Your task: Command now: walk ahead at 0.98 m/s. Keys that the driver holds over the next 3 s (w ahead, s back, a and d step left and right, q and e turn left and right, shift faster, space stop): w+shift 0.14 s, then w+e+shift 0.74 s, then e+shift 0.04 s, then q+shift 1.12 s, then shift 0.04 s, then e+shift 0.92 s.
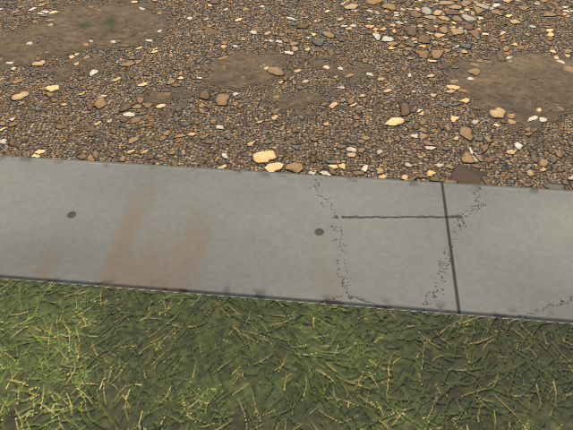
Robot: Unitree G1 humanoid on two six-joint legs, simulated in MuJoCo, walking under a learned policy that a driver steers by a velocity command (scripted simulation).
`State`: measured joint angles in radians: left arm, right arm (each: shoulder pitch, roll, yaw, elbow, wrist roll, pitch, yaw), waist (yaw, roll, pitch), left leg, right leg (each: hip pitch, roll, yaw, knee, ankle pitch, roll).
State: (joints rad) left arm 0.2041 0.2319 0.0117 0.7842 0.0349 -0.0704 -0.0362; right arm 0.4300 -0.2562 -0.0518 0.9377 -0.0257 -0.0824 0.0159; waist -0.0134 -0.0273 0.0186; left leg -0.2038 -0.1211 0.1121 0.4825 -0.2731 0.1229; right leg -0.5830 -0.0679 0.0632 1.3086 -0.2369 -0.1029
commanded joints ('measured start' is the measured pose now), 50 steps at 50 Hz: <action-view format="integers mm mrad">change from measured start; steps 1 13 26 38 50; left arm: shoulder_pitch -36 -25 196 302 -95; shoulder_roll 54 147 186 59 46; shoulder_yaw -3 18 82 53 1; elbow -81 -50 80 -44 -172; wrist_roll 8 -15 -32 -86 4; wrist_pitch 13 -9 -34 -36 30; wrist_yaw -10 -3 25 27 -44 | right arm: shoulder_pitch -29 94 -423 21 -154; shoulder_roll -68 -197 -68 -359 -98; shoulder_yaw -4 -15 62 -41 8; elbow -50 17 -331 -270 -130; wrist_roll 16 -32 -40 -56 11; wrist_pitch -48 -14 -3 -20 -68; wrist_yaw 5 -54 14 -50 1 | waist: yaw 54 115 5 -57 76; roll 43 174 45 455 109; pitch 154 -91 124 -502 61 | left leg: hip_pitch -144 441 -404 719 -88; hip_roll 269 321 227 651 281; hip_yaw -333 16 -115 -951 39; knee -455 27 434 -153 -292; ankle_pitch -128 1393 122 -394 735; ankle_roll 117 -37 -172 39 -41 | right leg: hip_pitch -147 274 204 -60 106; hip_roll -87 187 28 219 64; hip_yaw -23 -239 316 105 -86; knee -133 -749 -1213 97 -555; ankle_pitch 116 184 112 -266 246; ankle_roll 34 -80 -222 -6 24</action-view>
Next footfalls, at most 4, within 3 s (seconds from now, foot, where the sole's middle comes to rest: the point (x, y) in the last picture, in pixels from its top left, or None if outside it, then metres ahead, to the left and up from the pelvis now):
0.30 right None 0.50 -0.09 -0.77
0.74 left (299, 273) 0.96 -0.01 -0.77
1.12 right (421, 226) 1.13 -0.38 -0.77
1.56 left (350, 200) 1.24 -0.18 -0.77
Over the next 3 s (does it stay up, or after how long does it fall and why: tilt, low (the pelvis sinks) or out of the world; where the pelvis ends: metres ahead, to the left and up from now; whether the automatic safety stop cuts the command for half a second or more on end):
stays up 1.13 -0.32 0.01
